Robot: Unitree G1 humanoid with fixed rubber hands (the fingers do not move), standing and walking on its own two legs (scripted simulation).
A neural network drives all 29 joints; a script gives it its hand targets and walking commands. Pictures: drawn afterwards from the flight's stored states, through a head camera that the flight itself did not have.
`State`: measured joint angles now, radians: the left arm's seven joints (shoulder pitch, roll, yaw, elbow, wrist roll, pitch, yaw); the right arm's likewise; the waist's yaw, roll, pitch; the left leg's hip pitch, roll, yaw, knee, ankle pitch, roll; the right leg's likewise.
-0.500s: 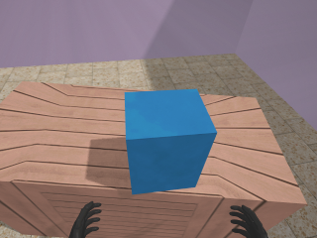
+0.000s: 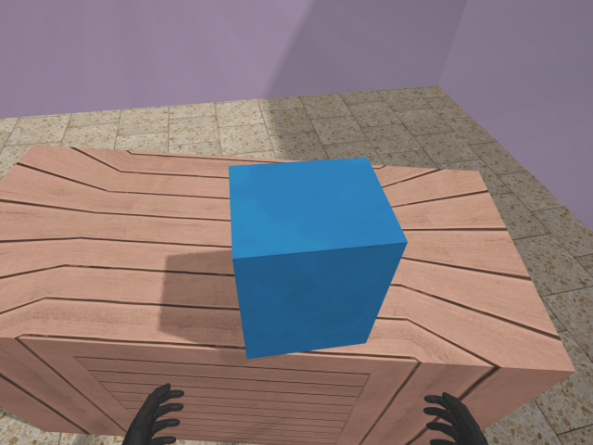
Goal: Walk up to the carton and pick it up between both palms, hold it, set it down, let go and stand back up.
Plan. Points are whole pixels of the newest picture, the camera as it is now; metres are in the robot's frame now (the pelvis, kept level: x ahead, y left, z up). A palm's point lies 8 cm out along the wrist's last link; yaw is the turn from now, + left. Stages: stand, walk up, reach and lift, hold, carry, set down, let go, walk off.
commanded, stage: set down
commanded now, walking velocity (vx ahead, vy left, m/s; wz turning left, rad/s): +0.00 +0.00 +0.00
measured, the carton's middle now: (304, 263) +0.39 +0.01 +0.02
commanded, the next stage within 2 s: let go in 0.24 s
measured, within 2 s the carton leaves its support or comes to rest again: neither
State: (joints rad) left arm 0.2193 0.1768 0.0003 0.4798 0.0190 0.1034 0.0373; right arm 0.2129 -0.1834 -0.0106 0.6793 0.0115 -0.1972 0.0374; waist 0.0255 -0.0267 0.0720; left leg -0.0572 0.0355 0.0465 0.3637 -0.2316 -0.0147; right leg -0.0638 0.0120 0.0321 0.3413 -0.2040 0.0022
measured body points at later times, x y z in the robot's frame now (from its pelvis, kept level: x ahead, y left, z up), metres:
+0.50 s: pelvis +0.00 +0.00 +0.00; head +0.01 +0.01 +0.45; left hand +0.17 +0.23 -0.09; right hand +0.16 -0.23 -0.09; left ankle -0.02 +0.12 -0.75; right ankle -0.01 -0.12 -0.75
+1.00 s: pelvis +0.00 -0.01 -0.01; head -0.01 +0.00 +0.44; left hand +0.12 +0.29 -0.11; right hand +0.11 -0.31 -0.10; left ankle -0.02 +0.12 -0.75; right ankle -0.01 -0.12 -0.75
